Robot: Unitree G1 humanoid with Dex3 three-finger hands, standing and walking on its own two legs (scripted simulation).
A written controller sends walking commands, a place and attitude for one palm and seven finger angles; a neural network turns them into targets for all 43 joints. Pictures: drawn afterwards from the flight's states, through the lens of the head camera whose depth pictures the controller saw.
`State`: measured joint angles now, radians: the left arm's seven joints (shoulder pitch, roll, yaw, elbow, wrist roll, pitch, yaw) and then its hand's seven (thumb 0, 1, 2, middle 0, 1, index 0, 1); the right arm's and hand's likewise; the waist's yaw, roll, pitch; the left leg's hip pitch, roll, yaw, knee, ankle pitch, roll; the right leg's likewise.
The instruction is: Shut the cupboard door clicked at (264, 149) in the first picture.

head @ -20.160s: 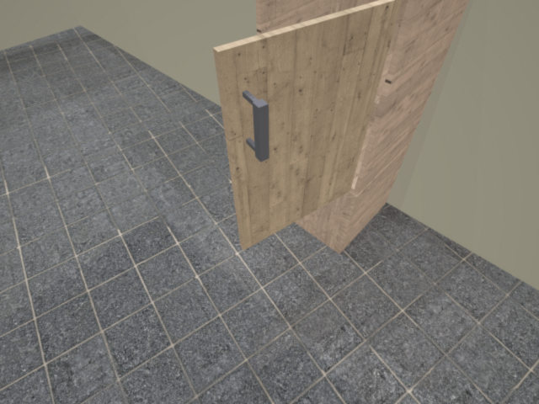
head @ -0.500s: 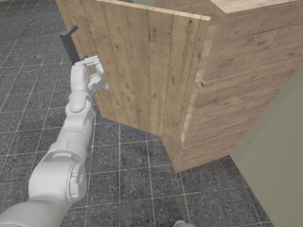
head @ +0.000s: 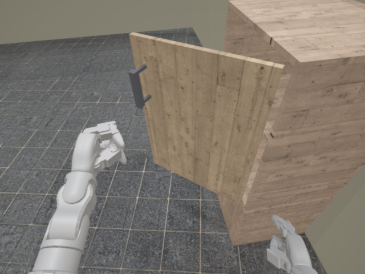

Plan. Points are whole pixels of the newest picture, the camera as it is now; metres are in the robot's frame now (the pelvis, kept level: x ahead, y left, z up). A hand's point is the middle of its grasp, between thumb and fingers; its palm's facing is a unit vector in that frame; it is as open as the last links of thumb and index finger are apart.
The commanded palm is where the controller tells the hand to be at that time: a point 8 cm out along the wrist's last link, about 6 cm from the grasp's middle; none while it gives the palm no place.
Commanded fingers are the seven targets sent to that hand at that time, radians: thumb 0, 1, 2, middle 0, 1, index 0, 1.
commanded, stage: draw the hand back to the body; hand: left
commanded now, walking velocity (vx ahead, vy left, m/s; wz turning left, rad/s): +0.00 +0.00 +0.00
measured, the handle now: (141, 86) +0.62 +0.19 +0.10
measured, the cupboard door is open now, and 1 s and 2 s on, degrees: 50 50 50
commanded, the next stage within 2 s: step back with the hand held close in 0.96 s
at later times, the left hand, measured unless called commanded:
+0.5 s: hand (51, 189) +0.22 +0.25 +0.15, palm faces +0.40 -0.84 -0.38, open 5.5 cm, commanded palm +0.16 +0.30 +0.17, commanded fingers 0.00 0.90 0.90 -0.28 -0.39 -0.28 -0.39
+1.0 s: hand (30, 198) +0.19 +0.27 +0.16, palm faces +0.48 -0.79 -0.39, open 7.4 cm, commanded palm +0.14 +0.30 +0.18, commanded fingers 0.00 0.90 0.90 -0.20 -0.30 -0.20 -0.30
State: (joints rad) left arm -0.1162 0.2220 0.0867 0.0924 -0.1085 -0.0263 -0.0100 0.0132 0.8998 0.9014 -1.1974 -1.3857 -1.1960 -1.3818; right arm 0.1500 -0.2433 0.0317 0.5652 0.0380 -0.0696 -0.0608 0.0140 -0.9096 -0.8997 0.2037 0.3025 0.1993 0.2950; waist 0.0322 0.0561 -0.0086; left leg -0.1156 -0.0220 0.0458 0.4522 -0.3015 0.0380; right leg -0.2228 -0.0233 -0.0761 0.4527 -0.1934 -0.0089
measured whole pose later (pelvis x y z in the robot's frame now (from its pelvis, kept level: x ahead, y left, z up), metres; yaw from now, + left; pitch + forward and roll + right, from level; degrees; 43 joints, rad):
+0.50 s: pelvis +0.01 +0.00 +0.00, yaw +1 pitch -5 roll -1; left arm 0.38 0.32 0.27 -0.30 -0.07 -0.05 0.09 0.01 0.89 0.90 -0.55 -0.68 -0.55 -0.67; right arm 0.22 -0.22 0.02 0.62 0.01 0.00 -0.06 0.02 -0.91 -0.90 0.21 0.30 0.20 0.30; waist 0.05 0.09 0.03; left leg -0.01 -0.02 0.03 0.39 -0.29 0.04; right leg -0.11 -0.02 -0.09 0.38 -0.18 0.00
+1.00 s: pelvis +0.00 +0.00 +0.00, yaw +1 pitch -6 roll -1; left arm 0.44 0.34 0.33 -0.36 -0.06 -0.09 0.12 0.01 0.89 0.90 -0.21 -0.31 -0.21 -0.30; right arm 0.20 -0.21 0.02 0.63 0.00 -0.09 -0.07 0.02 -0.91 -0.90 0.21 0.30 0.20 0.30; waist 0.07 0.08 0.04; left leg -0.01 -0.02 0.03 0.40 -0.29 0.03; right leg -0.10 -0.02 -0.09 0.38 -0.17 -0.01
